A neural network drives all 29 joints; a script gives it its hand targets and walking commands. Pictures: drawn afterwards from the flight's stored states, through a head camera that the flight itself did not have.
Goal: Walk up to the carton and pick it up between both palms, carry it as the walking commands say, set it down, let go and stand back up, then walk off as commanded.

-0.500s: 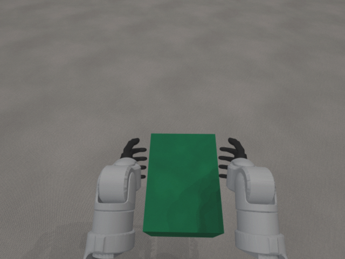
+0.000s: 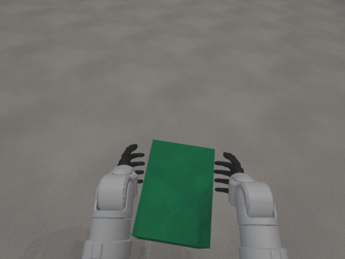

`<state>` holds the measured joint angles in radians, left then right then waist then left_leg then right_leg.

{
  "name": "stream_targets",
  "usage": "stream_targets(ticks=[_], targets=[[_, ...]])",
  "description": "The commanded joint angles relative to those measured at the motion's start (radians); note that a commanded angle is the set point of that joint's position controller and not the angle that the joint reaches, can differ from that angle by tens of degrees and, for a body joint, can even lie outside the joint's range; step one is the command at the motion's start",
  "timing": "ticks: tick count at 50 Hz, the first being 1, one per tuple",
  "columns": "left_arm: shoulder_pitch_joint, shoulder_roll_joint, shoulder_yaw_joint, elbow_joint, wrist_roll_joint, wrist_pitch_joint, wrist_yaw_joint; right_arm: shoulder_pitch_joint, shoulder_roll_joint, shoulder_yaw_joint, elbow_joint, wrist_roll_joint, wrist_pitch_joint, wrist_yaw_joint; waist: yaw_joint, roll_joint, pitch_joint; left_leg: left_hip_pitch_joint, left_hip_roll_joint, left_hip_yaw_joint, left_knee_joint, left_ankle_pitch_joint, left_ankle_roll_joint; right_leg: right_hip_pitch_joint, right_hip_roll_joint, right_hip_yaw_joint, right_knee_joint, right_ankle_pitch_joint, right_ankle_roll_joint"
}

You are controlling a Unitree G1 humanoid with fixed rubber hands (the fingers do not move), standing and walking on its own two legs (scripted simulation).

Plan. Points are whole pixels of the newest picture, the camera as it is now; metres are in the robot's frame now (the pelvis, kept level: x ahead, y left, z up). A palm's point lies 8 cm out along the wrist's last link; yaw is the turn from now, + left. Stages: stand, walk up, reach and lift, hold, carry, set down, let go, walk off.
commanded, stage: carry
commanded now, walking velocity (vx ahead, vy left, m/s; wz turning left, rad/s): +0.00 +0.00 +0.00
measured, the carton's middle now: (175, 195) +0.31 +0.01 -0.04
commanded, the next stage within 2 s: none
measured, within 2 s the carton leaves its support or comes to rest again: neither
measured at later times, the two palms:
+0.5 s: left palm (125, 183) +0.28 +0.12 +0.07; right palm (239, 189) +0.27 -0.13 +0.06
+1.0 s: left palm (129, 206) +0.22 +0.11 +0.08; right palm (254, 204) +0.23 -0.15 +0.08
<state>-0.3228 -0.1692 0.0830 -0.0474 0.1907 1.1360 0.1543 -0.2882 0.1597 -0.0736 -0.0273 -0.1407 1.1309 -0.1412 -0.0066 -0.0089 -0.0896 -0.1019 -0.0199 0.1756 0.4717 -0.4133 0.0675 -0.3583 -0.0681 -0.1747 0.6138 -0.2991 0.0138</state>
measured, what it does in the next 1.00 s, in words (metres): shifts its weight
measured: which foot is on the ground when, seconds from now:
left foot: down 0.00-1.00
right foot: down 0.00-1.00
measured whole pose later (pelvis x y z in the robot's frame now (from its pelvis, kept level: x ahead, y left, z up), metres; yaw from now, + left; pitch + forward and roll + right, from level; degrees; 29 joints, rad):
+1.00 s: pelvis -0.06 -0.03 +0.00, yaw +2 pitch +1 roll +0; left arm -0.29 -0.16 0.07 0.03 0.19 1.07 0.13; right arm -0.31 0.16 -0.09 0.03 -0.16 1.07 -0.14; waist -0.01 0.01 -0.10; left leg -0.17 -0.01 0.15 0.50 -0.35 0.05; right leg -0.34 -0.06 -0.23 0.48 -0.15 -0.06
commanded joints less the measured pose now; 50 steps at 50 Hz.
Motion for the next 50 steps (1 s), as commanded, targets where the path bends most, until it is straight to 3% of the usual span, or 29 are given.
stream_targets(ticks=[1,2,3,4,6,7,8,9,12,14,20,25,31,37,43,50], targets=[[-0.409,-1.049,-0.590,-0.152,-0.419,-0.050,-0.256,-0.455,0.978,0.556,-0.222,0.401,-0.059,0.257,-0.006,0.141,-0.244,0.178,0.248,-0.090,0.068,1.255,-0.070,0.045,0.010,-0.017,-0.091,0.142,-0.012],[-0.396,-1.053,-0.625,-0.202,-0.443,-0.030,-0.254,-0.449,0.983,0.590,-0.267,0.424,-0.042,0.250,0.000,0.131,-0.272,0.144,0.240,-0.078,0.099,1.193,-0.080,0.131,0.001,-0.021,-0.138,0.264,-0.022],[-0.358,-1.034,-0.611,-0.164,-0.422,-0.015,-0.252,-0.414,0.966,0.574,-0.239,0.408,-0.027,0.244,-0.007,0.097,-0.307,0.093,0.215,-0.075,0.127,1.091,-0.099,0.223,-0.037,0.012,-0.083,0.517,-0.054],[-0.319,-1.020,-0.602,-0.136,-0.409,-0.007,-0.252,-0.403,0.943,0.572,-0.237,0.404,-0.016,0.243,-0.010,0.039,-0.336,0.035,0.195,-0.073,0.150,0.921,-0.120,0.290,-0.089,0.053,-0.042,0.738,-0.088],[-0.300,-1.028,-0.611,-0.127,-0.413,0.008,-0.256,-0.429,0.932,0.600,-0.266,0.421,0.005,0.246,-0.012,-0.041,-0.329,-0.044,0.147,-0.059,0.118,0.539,-0.134,0.329,-0.154,0.093,-0.051,0.947,-0.114],[-0.290,-1.018,-0.583,-0.084,-0.389,0.008,-0.258,-0.432,0.927,0.586,-0.223,0.405,0.007,0.250,-0.015,-0.058,-0.303,-0.054,0.137,-0.056,0.027,0.399,-0.126,0.321,-0.165,0.099,-0.061,0.918,-0.111],[-0.269,-0.994,-0.529,-0.009,-0.347,-0.004,-0.263,-0.429,0.920,0.550,-0.143,0.367,-0.003,0.254,-0.011,-0.051,-0.276,-0.034,0.139,-0.058,-0.039,0.394,-0.112,0.297,-0.162,0.096,-0.078,0.812,-0.101],[-0.273,-0.986,-0.519,-0.008,-0.340,-0.016,-0.266,-0.441,0.928,0.553,-0.130,0.363,-0.012,0.257,-0.006,-0.029,-0.256,0.002,0.149,-0.066,-0.057,0.491,-0.099,0.261,-0.150,0.094,-0.085,0.699,-0.089],[-0.296,-0.980,-0.495,0.014,-0.320,-0.055,-0.262,-0.435,0.938,0.521,-0.070,0.345,-0.047,0.261,-0.002,0.042,-0.255,0.102,0.219,-0.106,0.027,0.975,-0.089,0.142,-0.095,0.035,-0.048,0.473,-0.056],[-0.315,-0.993,-0.484,0.030,-0.314,-0.078,-0.260,-0.436,0.938,0.503,-0.055,0.333,-0.073,0.261,0.000,0.060,-0.261,0.094,0.226,-0.105,0.048,1.052,-0.088,0.127,-0.073,0.015,-0.040,0.409,-0.047],[-0.321,-0.992,-0.514,0.008,-0.340,-0.095,-0.260,-0.435,0.928,0.514,-0.091,0.334,-0.098,0.248,0.000,0.045,-0.269,0.054,0.190,-0.088,0.042,0.804,-0.080,0.167,-0.097,0.045,-0.044,0.498,-0.070],[-0.314,-0.985,-0.519,-0.004,-0.344,-0.111,-0.261,-0.422,0.926,0.521,-0.102,0.332,-0.112,0.248,0.003,0.041,-0.253,0.040,0.196,-0.100,0.023,0.752,-0.063,0.152,-0.095,0.052,-0.062,0.423,-0.071],[-0.313,-0.968,-0.530,-0.024,-0.348,-0.102,-0.261,-0.424,0.922,0.530,-0.118,0.340,-0.103,0.248,0.002,0.023,-0.238,-0.017,0.174,-0.115,-0.014,0.478,-0.049,0.180,-0.109,0.077,-0.109,0.387,-0.084],[-0.328,-0.950,-0.513,-0.005,-0.334,-0.105,-0.264,-0.431,0.925,0.513,-0.072,0.330,-0.100,0.255,0.002,0.014,-0.205,-0.077,0.166,-0.137,-0.056,0.301,-0.039,0.184,-0.114,0.094,-0.154,0.293,-0.083],[-0.357,-0.943,-0.512,-0.002,-0.337,-0.097,-0.266,-0.437,0.938,0.501,-0.039,0.329,-0.089,0.259,0.002,0.011,-0.185,-0.127,0.159,-0.151,-0.082,0.181,-0.034,0.189,-0.119,0.111,-0.186,0.228,-0.079],[-0.388,-0.940,-0.502,0.012,-0.335,-0.104,-0.269,-0.436,0.952,0.480,0.004,0.320,-0.095,0.260,0.001,0.004,-0.189,-0.155,0.151,-0.161,-0.088,0.126,-0.034,0.193,-0.127,0.124,-0.211,0.209,-0.071]])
